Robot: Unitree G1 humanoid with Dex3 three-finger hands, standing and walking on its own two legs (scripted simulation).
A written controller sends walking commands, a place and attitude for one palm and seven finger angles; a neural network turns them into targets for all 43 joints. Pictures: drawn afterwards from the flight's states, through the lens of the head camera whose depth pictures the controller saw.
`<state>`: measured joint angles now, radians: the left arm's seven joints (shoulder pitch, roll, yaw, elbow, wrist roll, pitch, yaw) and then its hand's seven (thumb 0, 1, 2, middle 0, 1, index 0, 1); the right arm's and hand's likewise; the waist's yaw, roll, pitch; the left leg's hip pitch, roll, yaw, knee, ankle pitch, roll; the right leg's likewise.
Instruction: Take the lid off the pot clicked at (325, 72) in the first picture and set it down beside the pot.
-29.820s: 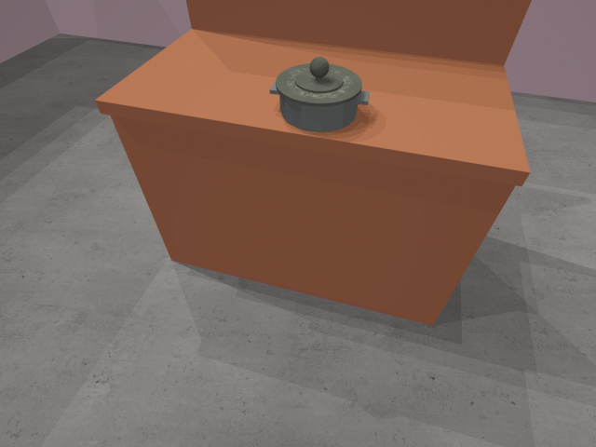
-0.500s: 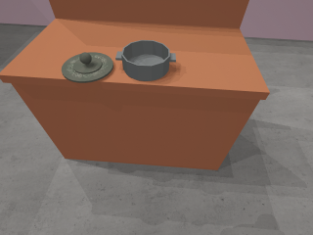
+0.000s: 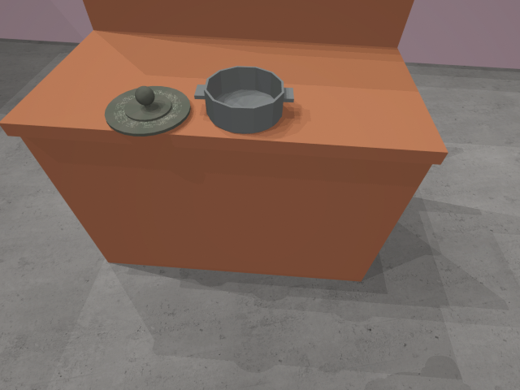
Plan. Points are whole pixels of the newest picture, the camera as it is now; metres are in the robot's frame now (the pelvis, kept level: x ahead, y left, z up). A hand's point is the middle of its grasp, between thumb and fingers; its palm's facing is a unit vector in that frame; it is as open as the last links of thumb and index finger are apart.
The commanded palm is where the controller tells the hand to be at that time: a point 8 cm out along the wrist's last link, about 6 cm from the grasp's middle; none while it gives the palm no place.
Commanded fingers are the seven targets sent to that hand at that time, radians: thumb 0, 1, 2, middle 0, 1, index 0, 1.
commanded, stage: stand and wait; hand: left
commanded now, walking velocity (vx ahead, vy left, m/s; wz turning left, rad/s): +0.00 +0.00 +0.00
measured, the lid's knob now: (144, 95) +0.74 +0.32 +0.04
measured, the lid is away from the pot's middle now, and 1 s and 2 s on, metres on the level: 0.25 0.25 0.25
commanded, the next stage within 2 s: none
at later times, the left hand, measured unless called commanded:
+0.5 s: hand out of the picture -0.01 +0.16 -0.18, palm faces +0.06 -0.98 -0.17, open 7.4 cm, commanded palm none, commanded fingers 0.00 0.90 0.90 -0.20 -0.30 -0.20 -0.30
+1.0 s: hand out of the picture -0.01 +0.15 -0.18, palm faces +0.06 -0.98 -0.17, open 7.4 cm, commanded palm none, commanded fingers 0.00 0.90 0.90 -0.20 -0.30 -0.20 -0.30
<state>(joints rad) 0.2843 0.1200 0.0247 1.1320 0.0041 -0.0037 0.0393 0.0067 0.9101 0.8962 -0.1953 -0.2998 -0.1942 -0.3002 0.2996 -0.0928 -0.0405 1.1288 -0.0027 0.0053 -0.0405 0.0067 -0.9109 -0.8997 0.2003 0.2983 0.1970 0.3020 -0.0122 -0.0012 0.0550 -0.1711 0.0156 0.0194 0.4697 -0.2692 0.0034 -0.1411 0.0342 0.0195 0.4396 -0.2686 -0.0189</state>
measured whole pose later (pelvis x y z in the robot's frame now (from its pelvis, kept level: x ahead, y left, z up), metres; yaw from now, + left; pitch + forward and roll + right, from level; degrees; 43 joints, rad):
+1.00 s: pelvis +0.00 -0.01 +0.00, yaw +0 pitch -2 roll +0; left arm 0.29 0.11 0.02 1.13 0.00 -0.01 0.04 0.01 0.91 0.90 -0.20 -0.30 -0.19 -0.30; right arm 0.30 -0.09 -0.04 1.14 0.00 0.00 -0.04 0.01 -0.91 -0.90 0.20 0.30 0.20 0.30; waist -0.01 0.01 0.05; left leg -0.18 0.02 0.01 0.46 -0.26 -0.01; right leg -0.15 0.04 0.01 0.44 -0.26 -0.03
